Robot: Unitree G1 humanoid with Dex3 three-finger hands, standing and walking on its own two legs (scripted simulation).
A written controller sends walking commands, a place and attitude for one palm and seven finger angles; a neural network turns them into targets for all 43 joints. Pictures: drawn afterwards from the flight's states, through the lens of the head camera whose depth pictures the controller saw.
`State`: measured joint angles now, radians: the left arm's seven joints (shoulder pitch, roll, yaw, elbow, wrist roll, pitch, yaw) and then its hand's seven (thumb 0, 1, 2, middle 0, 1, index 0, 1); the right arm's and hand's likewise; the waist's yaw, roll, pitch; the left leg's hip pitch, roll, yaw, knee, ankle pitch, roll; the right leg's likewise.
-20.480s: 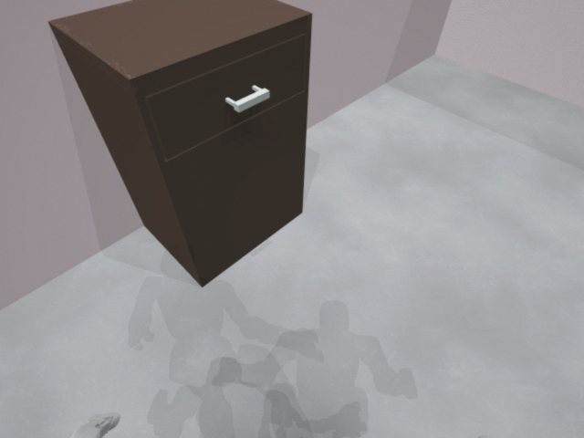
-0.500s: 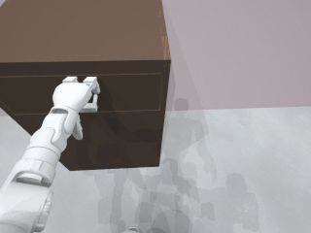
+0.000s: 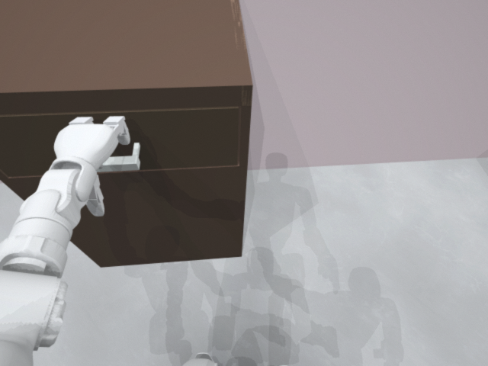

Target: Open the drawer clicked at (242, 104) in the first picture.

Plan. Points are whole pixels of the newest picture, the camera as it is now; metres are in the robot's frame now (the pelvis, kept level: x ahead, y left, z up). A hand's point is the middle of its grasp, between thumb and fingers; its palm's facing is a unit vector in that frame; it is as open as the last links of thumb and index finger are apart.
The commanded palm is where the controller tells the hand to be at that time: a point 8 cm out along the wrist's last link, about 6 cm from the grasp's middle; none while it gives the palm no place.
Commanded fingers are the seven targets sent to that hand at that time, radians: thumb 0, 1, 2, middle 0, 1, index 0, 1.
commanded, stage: move the hooked fingers above the handle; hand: left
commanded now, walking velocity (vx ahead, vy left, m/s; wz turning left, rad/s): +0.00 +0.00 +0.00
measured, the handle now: (111, 156) +0.52 +0.27 -0.01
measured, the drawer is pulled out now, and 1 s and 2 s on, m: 0.00 0.00 0.00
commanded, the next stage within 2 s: none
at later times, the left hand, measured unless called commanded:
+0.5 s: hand (80, 159) +0.46 +0.29 +0.05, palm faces -0.12 +0.00 -0.99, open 13.7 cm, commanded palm +0.45 +0.27 +0.10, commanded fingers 0.00 -0.50 0.30 -0.30 -1.20 -0.30 -1.20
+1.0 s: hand (87, 155) +0.47 +0.28 +0.05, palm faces -0.05 -0.01 -1.00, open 13.5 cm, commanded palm +0.45 +0.28 +0.10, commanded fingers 0.00 -0.50 0.30 -0.30 -1.20 -0.30 -1.20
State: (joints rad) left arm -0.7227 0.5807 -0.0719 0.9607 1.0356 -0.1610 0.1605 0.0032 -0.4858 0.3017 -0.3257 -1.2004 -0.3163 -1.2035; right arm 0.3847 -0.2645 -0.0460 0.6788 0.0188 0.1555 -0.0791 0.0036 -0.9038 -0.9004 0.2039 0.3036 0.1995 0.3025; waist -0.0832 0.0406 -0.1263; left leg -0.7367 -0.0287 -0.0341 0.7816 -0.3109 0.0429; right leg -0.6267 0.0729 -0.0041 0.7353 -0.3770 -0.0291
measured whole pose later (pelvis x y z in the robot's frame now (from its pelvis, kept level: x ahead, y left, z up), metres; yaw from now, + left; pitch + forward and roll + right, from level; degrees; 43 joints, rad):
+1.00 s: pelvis +0.01 +0.01 +0.00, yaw -2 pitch +16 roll -2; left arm -0.73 0.55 0.01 1.02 1.06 -0.01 0.27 0.01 -0.49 0.30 -0.35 -1.22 -0.37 -1.25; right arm 0.30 -0.24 -0.01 0.66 0.02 0.21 -0.05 0.00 -0.90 -0.90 0.20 0.30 0.20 0.30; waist -0.09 0.06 -0.14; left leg -0.74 -0.03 0.00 0.79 -0.33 0.06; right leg -0.64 0.07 0.03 0.74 -0.39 -0.01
